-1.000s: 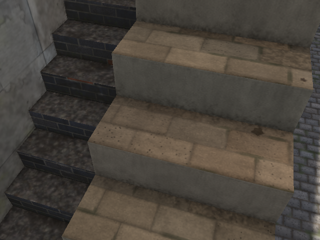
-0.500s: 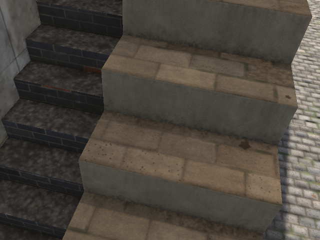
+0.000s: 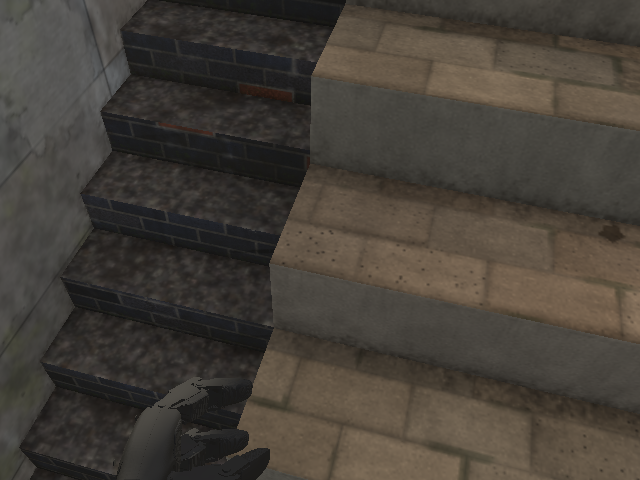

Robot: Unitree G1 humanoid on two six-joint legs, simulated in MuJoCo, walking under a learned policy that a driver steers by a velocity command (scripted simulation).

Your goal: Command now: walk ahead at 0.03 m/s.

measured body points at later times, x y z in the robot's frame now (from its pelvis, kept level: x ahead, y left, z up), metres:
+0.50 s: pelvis -0.08 +0.07 -0.09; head -0.08 +0.11 +0.36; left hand +0.00 +0.30 -0.24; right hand +0.06 -0.11 -0.19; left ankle -0.03 +0.19 -0.82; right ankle -0.09 -0.09 -0.82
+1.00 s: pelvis -0.06 +0.03 -0.09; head -0.08 +0.05 +0.36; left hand +0.02 +0.26 -0.23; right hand -0.01 -0.19 -0.21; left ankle -0.04 +0.15 -0.82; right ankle -0.09 -0.08 -0.78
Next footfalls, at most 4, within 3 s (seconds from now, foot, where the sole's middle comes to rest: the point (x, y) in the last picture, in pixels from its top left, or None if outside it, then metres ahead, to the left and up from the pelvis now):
0.06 right None -0.05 -0.09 -0.86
0.34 left None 0.01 0.19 -0.86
1.40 left None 0.05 0.12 -0.86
1.90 right None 0.23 -0.12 -0.67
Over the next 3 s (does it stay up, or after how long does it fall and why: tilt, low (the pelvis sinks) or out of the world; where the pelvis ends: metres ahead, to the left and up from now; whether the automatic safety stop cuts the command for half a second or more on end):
stays up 0.21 -0.08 0.11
